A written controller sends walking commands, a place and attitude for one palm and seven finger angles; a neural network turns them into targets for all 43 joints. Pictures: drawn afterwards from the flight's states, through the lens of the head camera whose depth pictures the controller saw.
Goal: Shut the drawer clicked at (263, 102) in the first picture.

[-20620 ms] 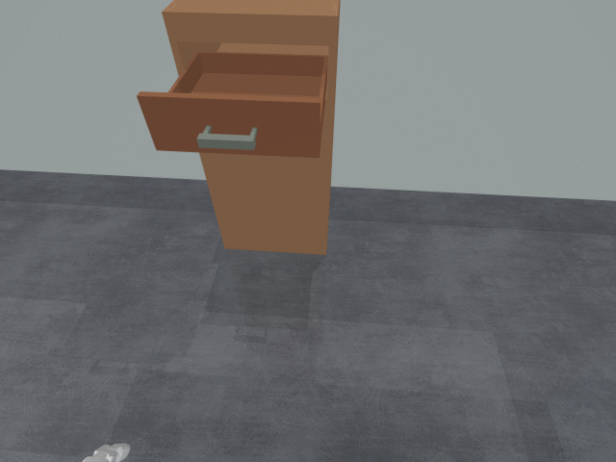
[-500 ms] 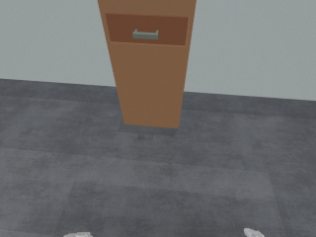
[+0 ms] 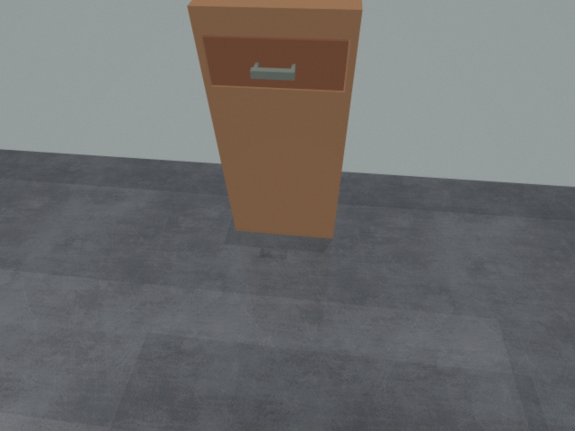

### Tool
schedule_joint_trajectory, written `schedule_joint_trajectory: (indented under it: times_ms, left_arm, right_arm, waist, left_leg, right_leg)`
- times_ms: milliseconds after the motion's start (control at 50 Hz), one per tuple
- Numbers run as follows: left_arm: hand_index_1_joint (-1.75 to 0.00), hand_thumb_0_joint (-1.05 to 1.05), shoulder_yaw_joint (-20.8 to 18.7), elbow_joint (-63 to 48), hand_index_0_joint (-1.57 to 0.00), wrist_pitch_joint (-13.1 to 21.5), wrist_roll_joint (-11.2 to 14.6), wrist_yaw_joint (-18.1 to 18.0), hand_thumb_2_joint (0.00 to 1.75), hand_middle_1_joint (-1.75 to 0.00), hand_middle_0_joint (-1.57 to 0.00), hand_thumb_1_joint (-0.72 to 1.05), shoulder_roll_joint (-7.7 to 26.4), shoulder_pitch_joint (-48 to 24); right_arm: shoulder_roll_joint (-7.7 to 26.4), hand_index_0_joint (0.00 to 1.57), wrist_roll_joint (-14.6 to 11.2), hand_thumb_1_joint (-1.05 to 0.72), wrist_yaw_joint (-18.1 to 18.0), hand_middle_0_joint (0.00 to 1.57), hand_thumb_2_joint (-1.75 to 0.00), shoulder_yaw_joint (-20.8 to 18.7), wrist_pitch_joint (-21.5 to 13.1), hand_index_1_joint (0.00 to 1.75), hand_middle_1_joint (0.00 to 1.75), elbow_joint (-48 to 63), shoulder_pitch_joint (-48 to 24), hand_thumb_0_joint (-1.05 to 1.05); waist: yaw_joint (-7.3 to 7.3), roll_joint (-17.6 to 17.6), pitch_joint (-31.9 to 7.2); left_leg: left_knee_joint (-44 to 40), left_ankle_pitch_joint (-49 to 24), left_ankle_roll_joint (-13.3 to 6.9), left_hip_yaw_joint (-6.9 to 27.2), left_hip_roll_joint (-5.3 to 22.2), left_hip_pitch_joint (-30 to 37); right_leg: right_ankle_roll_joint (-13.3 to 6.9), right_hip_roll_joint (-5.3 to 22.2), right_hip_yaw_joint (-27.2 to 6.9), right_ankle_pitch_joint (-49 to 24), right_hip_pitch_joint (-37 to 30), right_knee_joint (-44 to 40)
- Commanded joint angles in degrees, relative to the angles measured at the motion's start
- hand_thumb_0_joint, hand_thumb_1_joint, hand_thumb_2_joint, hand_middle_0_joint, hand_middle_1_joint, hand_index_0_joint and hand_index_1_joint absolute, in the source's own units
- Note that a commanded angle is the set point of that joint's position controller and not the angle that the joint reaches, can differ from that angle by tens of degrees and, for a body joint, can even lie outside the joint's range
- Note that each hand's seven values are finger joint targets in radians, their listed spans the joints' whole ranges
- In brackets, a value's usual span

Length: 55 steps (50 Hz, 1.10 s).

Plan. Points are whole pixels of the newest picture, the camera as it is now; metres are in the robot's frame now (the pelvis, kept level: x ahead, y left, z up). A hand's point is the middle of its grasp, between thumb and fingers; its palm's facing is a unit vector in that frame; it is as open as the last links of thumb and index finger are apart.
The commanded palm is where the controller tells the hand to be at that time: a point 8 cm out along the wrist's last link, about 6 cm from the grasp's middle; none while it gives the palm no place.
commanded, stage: let the arm hang, fingers relaxed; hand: left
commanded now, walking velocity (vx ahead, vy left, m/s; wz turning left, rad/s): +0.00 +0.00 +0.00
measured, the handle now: (273, 70) +0.99 +0.09 +0.01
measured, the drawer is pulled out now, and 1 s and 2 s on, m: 0.00 0.00 0.00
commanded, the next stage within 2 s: look to check the result in 0.34 s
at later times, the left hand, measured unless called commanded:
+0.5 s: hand out of the picture +0.00 +0.15 -0.17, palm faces +0.03 -0.98 -0.19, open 7.3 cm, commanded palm none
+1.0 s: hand out of the picture +0.03 +0.14 -0.17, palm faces +0.04 -0.98 -0.20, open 7.3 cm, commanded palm none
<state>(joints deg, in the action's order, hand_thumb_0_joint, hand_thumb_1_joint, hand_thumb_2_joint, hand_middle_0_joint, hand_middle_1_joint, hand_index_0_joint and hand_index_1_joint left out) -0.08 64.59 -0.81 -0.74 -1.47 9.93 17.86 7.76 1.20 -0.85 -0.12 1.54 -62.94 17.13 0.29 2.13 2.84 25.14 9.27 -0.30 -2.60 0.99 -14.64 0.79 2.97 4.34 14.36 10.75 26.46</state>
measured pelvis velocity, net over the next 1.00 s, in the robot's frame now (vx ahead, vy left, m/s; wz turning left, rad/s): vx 0.04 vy -0.03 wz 0.01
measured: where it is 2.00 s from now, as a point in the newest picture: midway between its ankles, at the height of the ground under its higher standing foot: outside the picture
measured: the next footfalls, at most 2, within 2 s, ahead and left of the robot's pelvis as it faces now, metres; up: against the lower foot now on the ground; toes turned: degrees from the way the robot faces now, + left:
none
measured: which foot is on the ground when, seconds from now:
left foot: down 0.00-1.00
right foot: down 0.00-1.00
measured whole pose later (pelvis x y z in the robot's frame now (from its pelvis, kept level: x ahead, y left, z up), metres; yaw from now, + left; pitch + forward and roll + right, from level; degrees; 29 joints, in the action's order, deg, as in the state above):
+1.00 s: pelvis +0.04 -0.03 +0.00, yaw +0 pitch -1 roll +0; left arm -0.9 65.8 0.4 -0.6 -2.0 7.1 14.8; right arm 8.1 1.2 -2.3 -0.7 0.5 -65.5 14.8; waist 0.5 1.3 3.5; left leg 24.0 11.8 2.4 -1.4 3.1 -10.8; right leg -1.4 0.6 5.5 16.9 6.3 24.4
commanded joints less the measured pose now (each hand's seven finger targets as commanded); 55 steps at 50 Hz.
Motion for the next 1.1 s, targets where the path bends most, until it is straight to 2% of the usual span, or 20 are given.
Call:
schedule_joint_trajectory:
  times_ms: [0, 280, 420, 480, 520, 580, 680, 820, 960, 1000, 1080]
  left_arm:
    - [-0.3, 0.0, -1.44, -1.15, -0.2, 1.06, 0.22, -0.56, 0.9, -0.3, -0.2, 0.9, 5.21, 3.01]
    - [-0.3, 0.0, -1.83, -0.23, -0.2, 1.38, 0.33, -0.92, 0.9, -0.3, -0.2, 0.9, 3.15, 2.27]
    - [-0.3, 0.0, -1.97, -0.06, -0.2, 1.4, 0.33, -0.85, 0.9, -0.3, -0.2, 0.9, 2.75, 1.83]
    - [-0.3, 0.0, -2.0, 0.13, -0.2, 1.53, 0.32, -0.92, 0.9, -0.3, -0.2, 0.9, 2.84, 2.25]
    - [-0.3, 0.0, -1.94, 0.23, -0.2, 1.53, 0.36, -0.9, 0.9, -0.3, -0.2, 0.9, 2.81, 2.28]
    - [-0.3, 0.0, -2.06, 0.23, -0.2, 1.73, 0.33, -0.95, 0.9, -0.3, -0.2, 0.9, 2.98, 2.45]
    - [-0.3, 0.0, -1.94, 0.47, -0.2, 1.8, 0.31, -1.04, 0.9, -0.3, -0.2, 0.9, 2.88, 2.45]
    - [-0.3, 0.0, -2.1, 0.4, -0.2, 1.77, 0.35, -1.03, 0.9, -0.3, -0.2, 0.9, 3.06, 2.13]
    - [-0.3, 0.0, -2.21, 0.05, -0.2, 1.93, 0.27, -1.05, 0.9, -0.3, -0.2, 0.9, 3.76, 1.84]
    - [-0.3, 0.0, -2.22, 0.16, -0.2, 1.89, 0.35, -1.03, 0.9, -0.3, -0.2, 0.9, 3.51, 1.74]
    - [-0.3, 0.0, -2.29, -0.09, -0.2, 2.03, 0.36, -1.08, 0.9, -0.3, -0.2, 0.9, 4.07, 1.82]
  right_arm:
    - [4.82, 0.2, -0.13, -0.9, -0.45, 0.2, -0.9, -1.42, -0.85, 0.3, 0.3, 0.29, 4.43, 0.0]
    - [3.02, 0.2, -0.13, -0.9, -1.03, 0.2, -0.9, -1.51, -1.21, 0.3, 0.3, -1.14, 4.44, 0.0]
    - [3.36, 0.2, -0.15, -0.9, -1.2, 0.2, -0.9, -1.66, -1.23, 0.3, 0.3, -1.31, 4.67, 0.0]
    - [3.32, 0.2, -0.19, -0.9, -1.23, 0.2, -0.9, -1.66, -1.22, 0.3, 0.3, -1.34, 4.12, 0.0]
    - [3.46, 0.2, -0.23, -0.9, -1.28, 0.2, -0.9, -1.56, -1.3, 0.3, 0.3, -1.34, 4.07, 0.0]
    - [3.52, 0.2, -0.29, -0.9, -1.37, 0.2, -0.9, -1.63, -1.5, 0.3, 0.3, -1.53, 3.86, 0.0]
    - [3.85, 0.2, -0.33, -0.9, -1.46, 0.2, -0.9, -1.57, -1.47, 0.3, 0.3, -1.66, 3.25, 0.0]
    - [4.09, 0.2, -0.24, -0.9, -1.58, 0.2, -0.9, -1.42, -1.54, 0.3, 0.3, -1.86, 2.77, 0.0]
    - [4.77, 0.2, -0.32, -0.9, -1.6, 0.2, -0.9, -1.53, -1.47, 0.3, 0.3, -1.57, 2.34, 0.0]
    - [4.55, 0.2, -0.22, -0.9, -1.62, 0.2, -0.9, -1.41, -1.5, 0.3, 0.3, -1.76, 2.17, 0.0]
    - [4.81, 0.2, -0.26, -0.9, -1.6, 0.2, -0.9, -1.49, -1.45, 0.3, 0.3, -1.59, 2.02, 0.0]
  waist:
    - [0.32, -2.23, 2.7]
    - [0.24, -0.25, 3.03]
    - [0.44, -1.45, 2.02]
    - [0.29, -2.16, 2.0]
    - [0.33, -1.4, 1.71]
    - [0.27, -1.8, 0.59]
    - [0.31, -2.37, 0.81]
    - [0.21, -1.07, 1.31]
    - [0.19, -2.7, 1.27]
    - [0.17, -1.69, 1.46]
    - [0.14, -2.45, 0.62]
  left_leg:
    - [-5.39, 4.05, -1.1, 4.35, 3.63, 1.2]
    - [-3.86, -1.77, -0.69, 3.51, 3.94, 2.05]
    - [-3.89, -1.81, -0.72, 3.69, 4.22, 3.07]
    - [-3.33, -3.11, -0.62, 3.39, 4.23, 3.32]
    - [-3.41, -3.89, -0.64, 3.43, 4.3, 3.88]
    - [-2.92, -6.77, -0.65, 3.22, 4.58, 4.45]
    - [-2.89, -7.48, -0.58, 3.09, 4.73, 5.07]
    - [-3.12, -8.52, -0.41, 2.94, 4.75, 5.07]
    - [-2.97, -8.83, -0.21, 2.75, 4.85, 5.54]
    - [-3.11, -8.69, -0.16, 2.62, 4.76, 5.51]
    - [-2.7, -8.93, -0.03, 2.28, 4.83, 6.05]
  right_leg:
    - [-2.88, 3.31, -3.32, 6.08, 5.03, -7.5]
    - [-3.05, 3.32, -3.24, 0.84, 2.87, -7.53]
    - [-3.05, 3.05, -3.22, 0.69, 2.38, -7.7]
    - [-3.06, 3.19, -3.2, -0.41, 2.11, -7.9]
    - [-2.96, 3.18, -3.21, -1.43, 1.84, -7.68]
    - [-2.92, 3.24, -2.99, -5.19, 0.39, -7.17]
    - [-2.85, 3.33, -3.04, -7.13, 0.08, -7.31]
    - [-2.8, 3.35, -2.81, -8.79, -0.91, -7.35]
    - [-2.84, 3.3, -2.8, -10.93, -1.4, -7.73]
    - [-2.86, 3.45, -2.96, -11.15, -1.51, -7.87]
    - [-2.81, 3.68, -2.92, -13.64, -2.34, -7.98]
